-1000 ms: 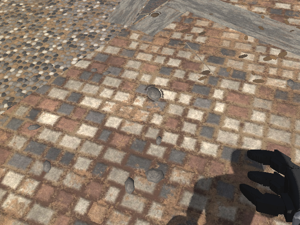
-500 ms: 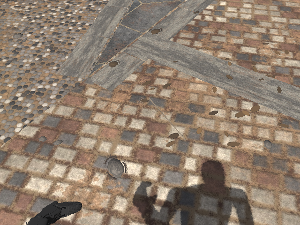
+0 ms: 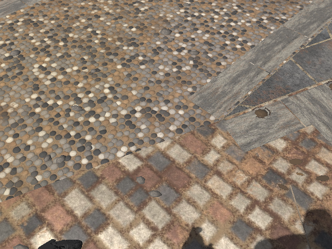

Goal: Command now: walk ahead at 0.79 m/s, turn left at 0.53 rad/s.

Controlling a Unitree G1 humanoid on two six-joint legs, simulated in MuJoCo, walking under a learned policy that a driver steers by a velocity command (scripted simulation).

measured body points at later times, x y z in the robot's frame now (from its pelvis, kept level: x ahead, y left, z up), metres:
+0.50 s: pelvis +0.31 -0.08 +0.01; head +0.36 -0.10 +0.45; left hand +0.49 +0.17 -0.09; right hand +0.46 -0.37 -0.08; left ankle +0.39 +0.09 -0.65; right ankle +0.42 -0.13 -0.72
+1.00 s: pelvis +0.45 -0.03 +0.02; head +0.48 -0.04 +0.47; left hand +0.75 +0.13 -0.07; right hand +0.44 -0.37 -0.05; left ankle +0.54 +0.04 -0.72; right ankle +0.35 -0.14 -0.63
